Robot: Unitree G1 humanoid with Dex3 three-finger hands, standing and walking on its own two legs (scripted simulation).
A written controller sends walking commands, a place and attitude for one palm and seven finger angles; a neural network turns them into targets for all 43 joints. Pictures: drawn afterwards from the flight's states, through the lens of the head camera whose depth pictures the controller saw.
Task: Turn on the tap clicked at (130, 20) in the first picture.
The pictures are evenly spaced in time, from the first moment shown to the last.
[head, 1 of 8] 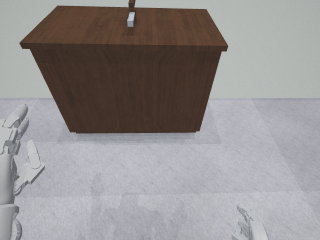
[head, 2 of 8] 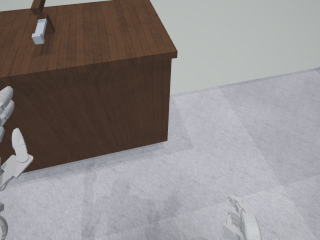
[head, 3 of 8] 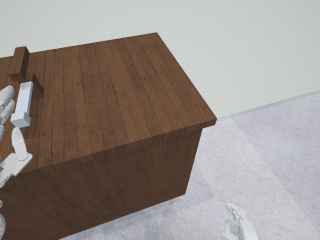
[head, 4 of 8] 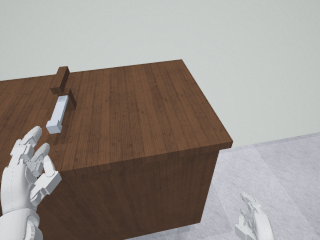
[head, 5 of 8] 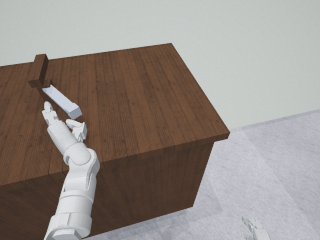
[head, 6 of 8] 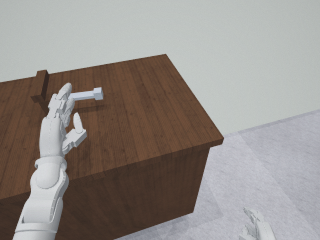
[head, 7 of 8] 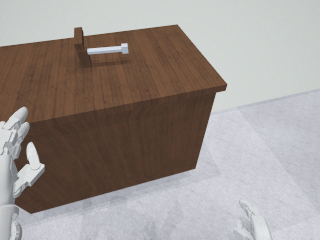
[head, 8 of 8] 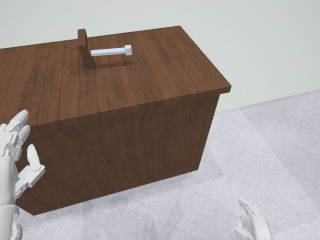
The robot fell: no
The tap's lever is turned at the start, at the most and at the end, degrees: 0 83 83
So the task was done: yes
